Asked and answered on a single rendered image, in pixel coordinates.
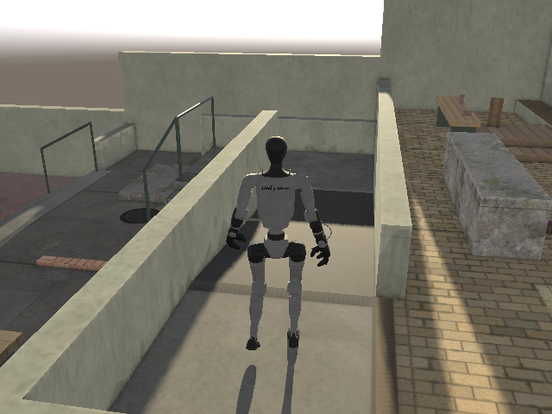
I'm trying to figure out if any robot left upper arm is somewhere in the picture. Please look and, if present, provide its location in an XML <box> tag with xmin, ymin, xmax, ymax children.
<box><xmin>235</xmin><ymin>173</ymin><xmax>258</xmax><ymax>220</ymax></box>

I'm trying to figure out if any left robot hand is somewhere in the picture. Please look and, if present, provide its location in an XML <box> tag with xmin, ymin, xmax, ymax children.
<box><xmin>226</xmin><ymin>234</ymin><xmax>246</xmax><ymax>249</ymax></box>

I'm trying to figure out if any robot left thigh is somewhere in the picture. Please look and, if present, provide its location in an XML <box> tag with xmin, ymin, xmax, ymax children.
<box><xmin>248</xmin><ymin>241</ymin><xmax>267</xmax><ymax>296</ymax></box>

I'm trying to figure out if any robot head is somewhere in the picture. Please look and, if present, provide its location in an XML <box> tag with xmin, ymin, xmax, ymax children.
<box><xmin>261</xmin><ymin>136</ymin><xmax>291</xmax><ymax>178</ymax></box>

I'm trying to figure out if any right robot hand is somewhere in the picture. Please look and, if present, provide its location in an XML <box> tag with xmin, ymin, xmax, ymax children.
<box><xmin>310</xmin><ymin>245</ymin><xmax>330</xmax><ymax>267</ymax></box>

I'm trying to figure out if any left robot forearm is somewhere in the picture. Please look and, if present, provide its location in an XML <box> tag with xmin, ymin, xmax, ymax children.
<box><xmin>228</xmin><ymin>207</ymin><xmax>243</xmax><ymax>237</ymax></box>

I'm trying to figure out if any right robot forearm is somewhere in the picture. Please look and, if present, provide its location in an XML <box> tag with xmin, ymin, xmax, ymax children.
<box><xmin>310</xmin><ymin>209</ymin><xmax>328</xmax><ymax>248</ymax></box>

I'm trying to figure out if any robot right upper arm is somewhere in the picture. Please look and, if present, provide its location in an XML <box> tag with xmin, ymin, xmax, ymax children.
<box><xmin>294</xmin><ymin>173</ymin><xmax>318</xmax><ymax>223</ymax></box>

